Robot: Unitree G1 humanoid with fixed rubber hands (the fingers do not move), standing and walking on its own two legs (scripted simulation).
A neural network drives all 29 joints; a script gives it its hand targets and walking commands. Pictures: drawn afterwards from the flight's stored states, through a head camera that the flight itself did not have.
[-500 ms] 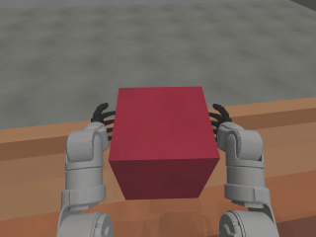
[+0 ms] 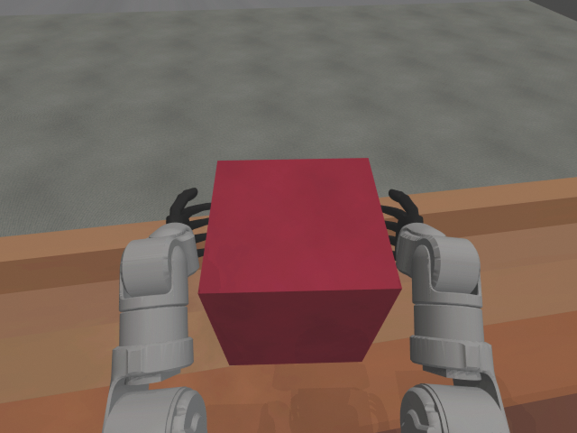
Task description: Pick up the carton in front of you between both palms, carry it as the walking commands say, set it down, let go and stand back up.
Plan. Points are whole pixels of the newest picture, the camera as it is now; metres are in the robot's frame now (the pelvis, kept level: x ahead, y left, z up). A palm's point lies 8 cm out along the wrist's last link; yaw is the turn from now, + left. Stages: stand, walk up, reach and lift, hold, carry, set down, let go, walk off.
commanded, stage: carry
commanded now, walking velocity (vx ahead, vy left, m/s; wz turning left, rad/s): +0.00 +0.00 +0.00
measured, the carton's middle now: (294, 268) +0.34 +0.00 +0.05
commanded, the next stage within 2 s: none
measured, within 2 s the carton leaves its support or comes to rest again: neither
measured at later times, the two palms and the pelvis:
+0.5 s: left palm (182, 239) +0.33 +0.15 +0.13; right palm (409, 240) +0.33 -0.16 +0.13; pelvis +0.00 +0.00 +0.00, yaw +0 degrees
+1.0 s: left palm (183, 225) +0.36 +0.15 +0.12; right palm (398, 222) +0.37 -0.15 +0.12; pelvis +0.04 +0.00 -0.01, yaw +0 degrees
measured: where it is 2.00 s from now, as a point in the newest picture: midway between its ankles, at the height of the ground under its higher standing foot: (296, 376)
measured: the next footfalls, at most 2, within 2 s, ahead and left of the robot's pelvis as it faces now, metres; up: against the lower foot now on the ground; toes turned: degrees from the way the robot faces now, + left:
right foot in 1.38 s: +0.25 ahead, -0.11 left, +0.00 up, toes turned -3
left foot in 1.80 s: +0.50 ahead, +0.05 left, -0.11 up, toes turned +3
